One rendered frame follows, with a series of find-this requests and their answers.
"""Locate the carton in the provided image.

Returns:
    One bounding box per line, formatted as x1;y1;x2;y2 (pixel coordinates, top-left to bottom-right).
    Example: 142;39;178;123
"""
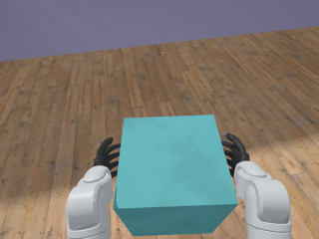
113;115;239;236

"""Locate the robot left hand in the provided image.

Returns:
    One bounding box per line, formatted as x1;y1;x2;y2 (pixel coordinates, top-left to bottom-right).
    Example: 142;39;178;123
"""
94;137;121;178

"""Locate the robot right hand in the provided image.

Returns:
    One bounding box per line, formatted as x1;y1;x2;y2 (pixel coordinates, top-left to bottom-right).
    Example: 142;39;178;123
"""
221;133;250;178

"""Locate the right robot forearm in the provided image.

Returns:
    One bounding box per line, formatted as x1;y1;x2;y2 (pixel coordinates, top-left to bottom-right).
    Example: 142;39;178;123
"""
233;160;292;239

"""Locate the left robot forearm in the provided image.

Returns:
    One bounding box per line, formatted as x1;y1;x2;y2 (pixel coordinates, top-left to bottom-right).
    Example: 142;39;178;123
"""
66;165;115;239

